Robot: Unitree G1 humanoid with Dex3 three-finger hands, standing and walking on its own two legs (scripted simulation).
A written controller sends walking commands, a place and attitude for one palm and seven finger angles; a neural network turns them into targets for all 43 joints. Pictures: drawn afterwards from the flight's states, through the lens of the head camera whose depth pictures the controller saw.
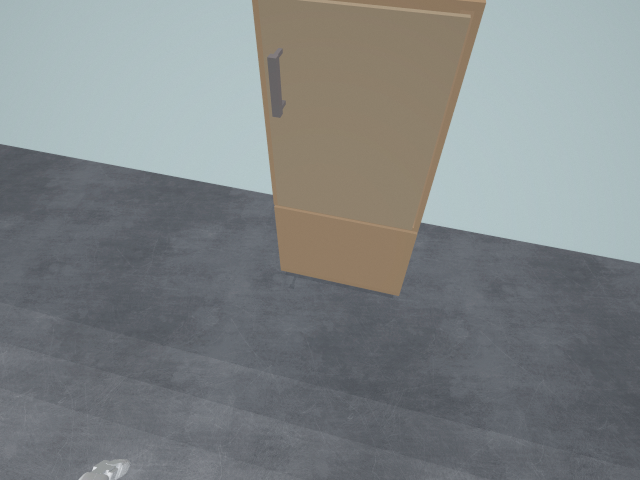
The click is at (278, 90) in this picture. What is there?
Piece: cupboard door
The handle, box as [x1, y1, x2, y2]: [267, 48, 285, 117]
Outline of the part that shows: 282,48 278,48 273,54 269,54 267,57 272,116 280,117 282,113 282,108 285,104 285,100 281,99 278,57 282,52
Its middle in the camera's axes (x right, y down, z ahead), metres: -0.10 -0.36 +0.90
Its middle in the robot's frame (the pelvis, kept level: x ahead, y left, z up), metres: +0.92 +0.15 +0.04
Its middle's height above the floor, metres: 0.81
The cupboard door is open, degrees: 0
